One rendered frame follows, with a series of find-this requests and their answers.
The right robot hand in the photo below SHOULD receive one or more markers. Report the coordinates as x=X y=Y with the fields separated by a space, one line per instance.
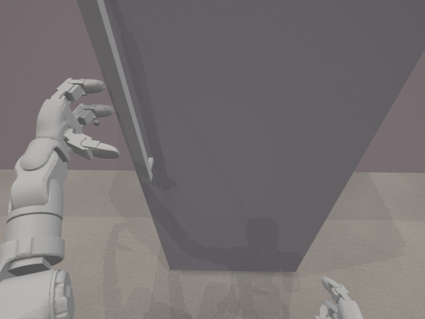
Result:
x=347 y=308

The fridge door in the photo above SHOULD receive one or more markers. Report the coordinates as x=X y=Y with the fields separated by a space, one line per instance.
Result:
x=256 y=113

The handle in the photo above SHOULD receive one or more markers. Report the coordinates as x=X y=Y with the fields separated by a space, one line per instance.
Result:
x=99 y=23

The left robot forearm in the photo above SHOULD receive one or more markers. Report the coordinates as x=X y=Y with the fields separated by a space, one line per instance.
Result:
x=34 y=221

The left robot upper arm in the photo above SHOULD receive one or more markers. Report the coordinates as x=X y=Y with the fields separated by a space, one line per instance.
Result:
x=41 y=295

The left robot hand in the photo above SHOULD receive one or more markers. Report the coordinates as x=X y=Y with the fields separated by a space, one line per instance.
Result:
x=56 y=118

